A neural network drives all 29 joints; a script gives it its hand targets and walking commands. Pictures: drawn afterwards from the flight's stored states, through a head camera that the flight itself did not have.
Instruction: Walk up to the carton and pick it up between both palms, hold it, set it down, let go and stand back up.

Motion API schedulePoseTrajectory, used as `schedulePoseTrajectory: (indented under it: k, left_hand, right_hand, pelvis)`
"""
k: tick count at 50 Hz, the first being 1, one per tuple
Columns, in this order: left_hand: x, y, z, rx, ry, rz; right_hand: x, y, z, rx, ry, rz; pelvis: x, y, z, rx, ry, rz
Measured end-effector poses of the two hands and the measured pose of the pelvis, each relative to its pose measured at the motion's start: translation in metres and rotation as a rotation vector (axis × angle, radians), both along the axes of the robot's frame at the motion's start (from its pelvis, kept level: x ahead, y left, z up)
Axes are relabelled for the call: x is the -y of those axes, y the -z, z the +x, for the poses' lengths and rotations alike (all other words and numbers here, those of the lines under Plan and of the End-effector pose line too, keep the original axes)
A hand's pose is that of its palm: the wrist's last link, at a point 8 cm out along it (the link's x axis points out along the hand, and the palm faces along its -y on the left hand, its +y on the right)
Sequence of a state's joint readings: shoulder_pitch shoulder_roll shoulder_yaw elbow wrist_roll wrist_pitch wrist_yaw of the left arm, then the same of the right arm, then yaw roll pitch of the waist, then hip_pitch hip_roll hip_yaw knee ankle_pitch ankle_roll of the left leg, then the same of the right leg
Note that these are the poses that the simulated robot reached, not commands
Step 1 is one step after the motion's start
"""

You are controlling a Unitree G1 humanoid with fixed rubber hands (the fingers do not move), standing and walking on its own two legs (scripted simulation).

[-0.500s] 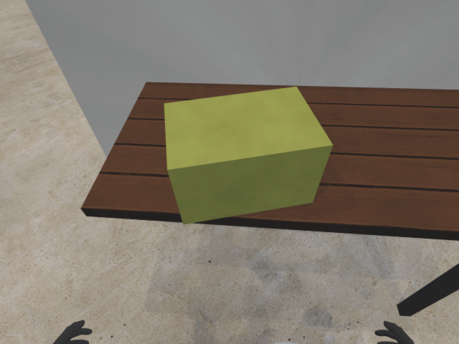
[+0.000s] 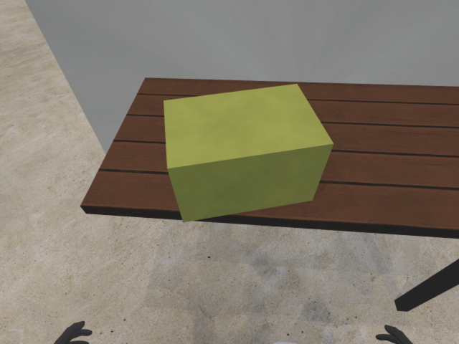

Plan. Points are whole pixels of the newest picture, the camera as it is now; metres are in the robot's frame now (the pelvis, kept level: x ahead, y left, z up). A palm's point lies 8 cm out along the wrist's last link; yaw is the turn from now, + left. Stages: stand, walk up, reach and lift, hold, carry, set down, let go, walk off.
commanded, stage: stand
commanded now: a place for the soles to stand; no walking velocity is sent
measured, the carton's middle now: (240, 152) +0.48 -0.01 +0.03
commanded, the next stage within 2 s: reach and lift in 0.10 s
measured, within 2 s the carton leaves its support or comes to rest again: neither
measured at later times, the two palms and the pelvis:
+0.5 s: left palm (86, 305) +0.19 +0.27 -0.06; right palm (404, 324) +0.17 -0.30 -0.09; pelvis +0.02 -0.01 -0.01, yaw +0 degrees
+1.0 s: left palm (84, 311) +0.17 +0.25 -0.01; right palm (419, 318) +0.16 -0.29 -0.02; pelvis +0.00 -0.01 +0.00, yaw +0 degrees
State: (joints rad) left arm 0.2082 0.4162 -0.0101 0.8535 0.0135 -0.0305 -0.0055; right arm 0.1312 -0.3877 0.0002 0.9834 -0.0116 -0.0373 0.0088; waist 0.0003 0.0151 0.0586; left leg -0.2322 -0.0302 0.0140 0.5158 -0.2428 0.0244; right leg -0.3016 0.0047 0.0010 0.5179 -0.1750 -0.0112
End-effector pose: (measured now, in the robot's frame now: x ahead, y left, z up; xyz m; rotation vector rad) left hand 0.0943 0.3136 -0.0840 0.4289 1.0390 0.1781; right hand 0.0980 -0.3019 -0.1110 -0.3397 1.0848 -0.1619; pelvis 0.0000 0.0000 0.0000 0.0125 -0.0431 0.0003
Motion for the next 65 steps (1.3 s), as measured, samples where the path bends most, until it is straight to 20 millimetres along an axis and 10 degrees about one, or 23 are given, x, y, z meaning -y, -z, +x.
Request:
schedulePoseTrajectory:
  k: [9,22,42,65]
  left_hand:
    - [-0.006,0.006,0.006,-0.087,-0.080,0.014]
    - [0.038,-0.022,0.092,0.095,-0.099,-0.047]
    - [0.050,-0.050,0.069,0.270,-0.082,-0.069]
    - [0.087,-0.102,0.092,0.540,-0.082,-0.162]
  right_hand:
    - [-0.006,0.001,0.014,0.051,-0.066,0.007]
    - [-0.009,-0.014,0.069,0.258,-0.082,0.072]
    - [-0.016,-0.066,0.055,0.381,-0.115,0.138]
    - [-0.021,-0.123,0.090,0.584,-0.151,0.259]
  pelvis:
    - [0.000,0.004,0.001,0.017,-0.010,-0.005]
    - [0.013,0.010,0.014,-0.002,-0.004,0.004]
    - [0.010,-0.003,0.004,-0.021,-0.005,-0.002]
    - [0.015,-0.007,0.004,-0.038,-0.005,0.004]
